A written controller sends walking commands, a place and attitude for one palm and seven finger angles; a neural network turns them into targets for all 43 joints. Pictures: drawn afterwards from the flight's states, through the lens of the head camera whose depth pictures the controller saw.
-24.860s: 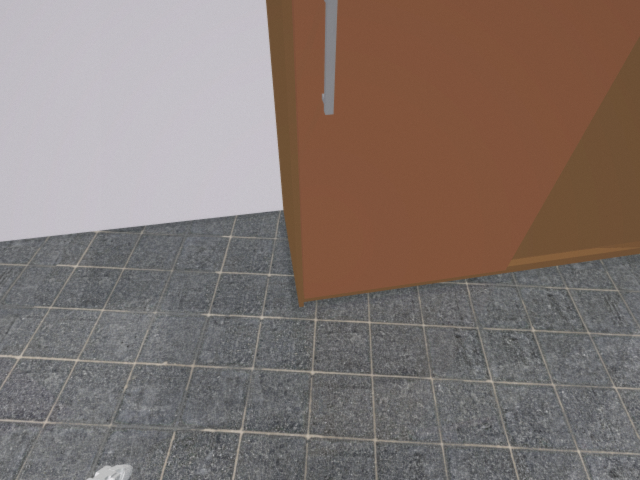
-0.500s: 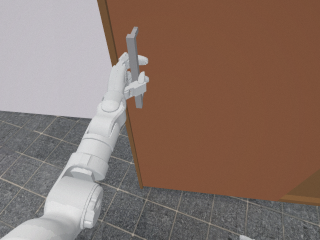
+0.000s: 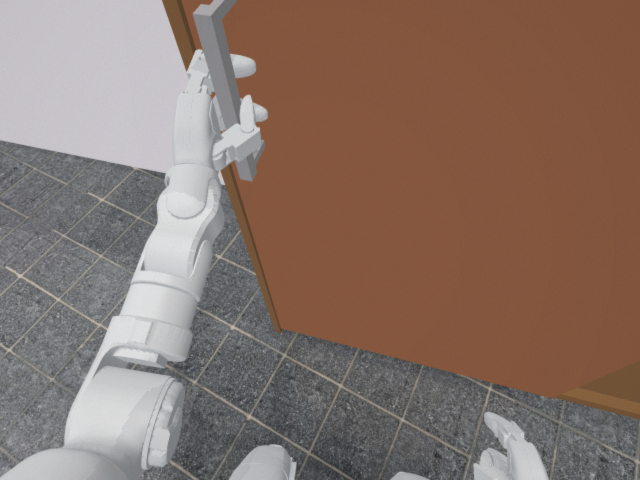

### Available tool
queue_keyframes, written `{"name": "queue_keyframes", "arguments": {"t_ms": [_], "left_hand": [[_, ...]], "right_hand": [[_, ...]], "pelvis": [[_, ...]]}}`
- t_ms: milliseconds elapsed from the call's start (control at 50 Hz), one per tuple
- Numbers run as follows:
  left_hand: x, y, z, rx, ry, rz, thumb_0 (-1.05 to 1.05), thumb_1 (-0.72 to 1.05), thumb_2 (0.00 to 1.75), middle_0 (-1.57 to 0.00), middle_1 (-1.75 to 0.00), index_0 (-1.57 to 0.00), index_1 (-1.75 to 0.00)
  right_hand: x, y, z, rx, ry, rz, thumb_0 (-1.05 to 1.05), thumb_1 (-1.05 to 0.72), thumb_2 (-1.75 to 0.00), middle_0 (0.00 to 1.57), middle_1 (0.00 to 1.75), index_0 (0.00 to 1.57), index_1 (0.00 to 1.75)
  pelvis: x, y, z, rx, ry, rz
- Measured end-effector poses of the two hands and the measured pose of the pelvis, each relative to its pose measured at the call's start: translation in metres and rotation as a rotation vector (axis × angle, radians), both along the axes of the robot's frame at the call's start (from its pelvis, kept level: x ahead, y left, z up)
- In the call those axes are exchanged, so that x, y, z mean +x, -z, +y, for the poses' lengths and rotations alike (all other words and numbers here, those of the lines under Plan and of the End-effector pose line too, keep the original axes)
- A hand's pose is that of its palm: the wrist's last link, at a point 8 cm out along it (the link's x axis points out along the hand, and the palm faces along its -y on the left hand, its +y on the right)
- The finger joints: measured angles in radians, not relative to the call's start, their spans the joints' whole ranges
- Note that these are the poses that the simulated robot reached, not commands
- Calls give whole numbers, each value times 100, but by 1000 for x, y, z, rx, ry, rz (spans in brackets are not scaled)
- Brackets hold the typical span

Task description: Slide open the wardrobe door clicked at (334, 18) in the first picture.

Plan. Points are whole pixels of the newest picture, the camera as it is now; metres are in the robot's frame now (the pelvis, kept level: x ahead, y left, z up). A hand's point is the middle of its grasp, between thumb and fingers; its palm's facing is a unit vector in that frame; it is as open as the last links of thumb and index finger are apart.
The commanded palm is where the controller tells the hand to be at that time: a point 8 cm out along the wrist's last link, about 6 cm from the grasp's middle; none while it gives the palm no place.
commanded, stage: step sideways, sliding the door along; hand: left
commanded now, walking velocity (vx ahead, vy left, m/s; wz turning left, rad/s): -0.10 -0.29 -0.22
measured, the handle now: (238, 98) +0.49 +0.15 +0.18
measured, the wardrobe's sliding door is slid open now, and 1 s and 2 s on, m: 0.00 0.11 0.20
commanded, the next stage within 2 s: stop walking and hold the door there in 1.88 s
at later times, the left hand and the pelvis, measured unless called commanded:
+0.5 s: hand (282, 127) +0.45 +0.09 +0.17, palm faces +0.43 -0.90 -0.06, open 6.5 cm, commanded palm +0.40 +0.05 +0.18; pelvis +0.09 -0.12 +0.00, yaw +3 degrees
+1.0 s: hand (352, 144) +0.43 +0.01 +0.18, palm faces +0.22 -0.97 +0.08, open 6.6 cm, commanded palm +0.39 -0.01 +0.16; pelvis +0.17 -0.12 +0.00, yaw -2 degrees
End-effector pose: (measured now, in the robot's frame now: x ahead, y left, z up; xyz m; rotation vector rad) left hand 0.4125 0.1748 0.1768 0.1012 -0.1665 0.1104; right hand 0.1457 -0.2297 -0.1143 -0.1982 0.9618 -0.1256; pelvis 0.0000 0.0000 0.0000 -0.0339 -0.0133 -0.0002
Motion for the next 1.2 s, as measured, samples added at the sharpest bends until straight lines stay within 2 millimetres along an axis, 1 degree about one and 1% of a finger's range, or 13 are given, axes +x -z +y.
{"name": "queue_keyframes", "arguments": {"t_ms": [100,260,340,420,500,580,640,700,820,900,1020,1100,1200], "left_hand": [[1,4,-3,-27,2,-69,0,80,88,-41,-140,-16,-140],[2,6,-13,-65,-62,-111,1,79,88,-41,-140,-20,-136],[1,7,-20,-49,-143,-121,0,78,89,-42,-140,-18,-134],[0,7,-30,-9,-263,-136,-1,76,88,-44,-140,-14,-135],[-3,6,-41,0,-319,-107,-1,76,87,-44,-140,-9,-137],[-5,7,-51,-38,-304,-137,0,78,86,-44,-140,-8,-139],[-6,10,-57,-72,-245,-185,0,79,85,-43,-140,-10,-134],[-8,11,-65,-91,-199,-194,1,79,85,-42,-140,-11,-127],[-12,10,-84,-155,-151,-173,3,78,84,-43,-140,-17,-124],[-14,9,-97,-173,-128,-170,3,77,84,-42,-140,-19,-125],[-18,10,-116,-134,-97,-181,3,79,85,-41,-140,-12,-126],[-20,10,-127,-134,-66,-177,2,80,85,-40,-140,-11,-127],[-21,10,-135,-148,38,-171,3,80,84,-38,-140,-11,-127]], "right_hand": [[46,-11,-20,-60,-61,-62,1,-91,-90,20,30,20,30],[98,-28,-24,37,-177,-94,1,-91,-90,20,30,20,30],[123,-23,-32,95,-221,-149,1,-91,-90,20,30,20,30],[150,-6,-50,157,-245,-200,1,-91,-90,20,30,20,30],[169,0,-75,118,-201,-196,1,-91,-90,20,30,21,30],[176,-9,-93,42,-178,-186,1,-91,-90,20,30,20,30],[178,-15,-97,-2,-181,-176,1,-91,-90,20,30,20,30],[181,-28,-89,8,-205,-165,1,-91,-90,19,30,20,30],[199,-50,-59,76,-259,-226,1,-91,-90,20,30,20,30],[195,-48,-62,82,-220,-237,1,-91,-90,20,30,19,30],[194,-30,-74,113,-199,-256,1,-91,-90,20,30,22,32],[193,-28,-85,94,-182,-239,1,-91,-90,20,30,24,33],[184,-44,-91,49,-115,-278,1,-91,-90,20,30,23,32]], "pelvis": [[6,2,-12,12,-13,15],[33,-12,-56,-32,17,18],[54,-7,-86,-28,23,-10],[76,8,-117,-12,-20,-40],[85,2,-121,27,-44,8],[92,-4,-114,24,-68,44],[100,1,-109,-8,-75,38],[112,-3,-109,-15,-47,30],[139,-13,-107,-43,2,38],[155,-9,-108,-31,32,24],[173,4,-118,-7,19,-33],[166,2,-117,31,46,-33],[144,-3,-103,64,87,-26]]}}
